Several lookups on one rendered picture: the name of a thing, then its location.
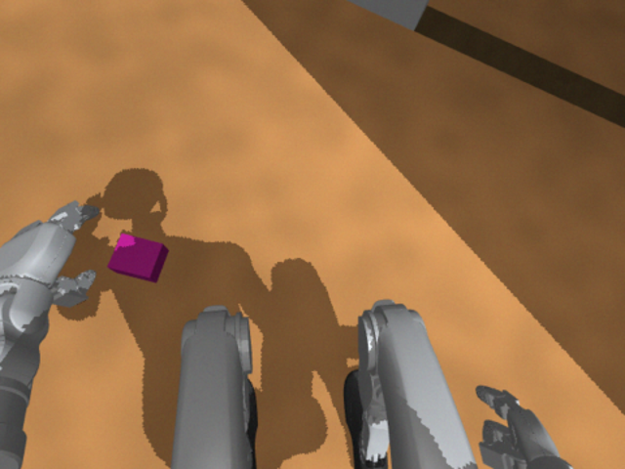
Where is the small box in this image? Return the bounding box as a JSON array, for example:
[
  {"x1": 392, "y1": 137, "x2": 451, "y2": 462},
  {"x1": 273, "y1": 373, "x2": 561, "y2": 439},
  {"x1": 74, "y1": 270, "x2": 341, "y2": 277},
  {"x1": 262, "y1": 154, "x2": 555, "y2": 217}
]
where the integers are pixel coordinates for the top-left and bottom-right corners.
[{"x1": 107, "y1": 234, "x2": 169, "y2": 282}]

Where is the left robot arm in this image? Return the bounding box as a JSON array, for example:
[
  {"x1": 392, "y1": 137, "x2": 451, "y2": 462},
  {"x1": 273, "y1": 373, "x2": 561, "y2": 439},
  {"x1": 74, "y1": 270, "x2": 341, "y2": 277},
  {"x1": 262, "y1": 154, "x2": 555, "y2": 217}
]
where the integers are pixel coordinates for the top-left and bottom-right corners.
[{"x1": 0, "y1": 277, "x2": 54, "y2": 469}]

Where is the right robot hand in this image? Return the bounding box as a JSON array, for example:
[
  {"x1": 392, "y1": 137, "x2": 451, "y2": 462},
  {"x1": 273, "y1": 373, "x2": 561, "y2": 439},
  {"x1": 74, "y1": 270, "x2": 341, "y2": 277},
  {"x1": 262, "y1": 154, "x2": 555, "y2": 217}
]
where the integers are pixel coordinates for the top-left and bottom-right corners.
[{"x1": 476, "y1": 385, "x2": 561, "y2": 469}]

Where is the left robot hand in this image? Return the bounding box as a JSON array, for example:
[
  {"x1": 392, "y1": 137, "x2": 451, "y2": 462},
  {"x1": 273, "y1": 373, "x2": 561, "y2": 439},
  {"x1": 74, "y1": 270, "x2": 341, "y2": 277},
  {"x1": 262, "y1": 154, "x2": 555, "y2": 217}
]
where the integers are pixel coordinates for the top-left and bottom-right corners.
[{"x1": 0, "y1": 200, "x2": 100, "y2": 308}]

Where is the right robot foot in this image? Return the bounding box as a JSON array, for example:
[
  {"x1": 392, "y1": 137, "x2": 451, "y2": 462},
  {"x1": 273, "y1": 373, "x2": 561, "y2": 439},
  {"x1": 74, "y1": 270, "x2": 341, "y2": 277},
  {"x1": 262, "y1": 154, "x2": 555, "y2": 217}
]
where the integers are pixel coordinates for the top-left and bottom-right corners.
[{"x1": 344, "y1": 369, "x2": 388, "y2": 469}]

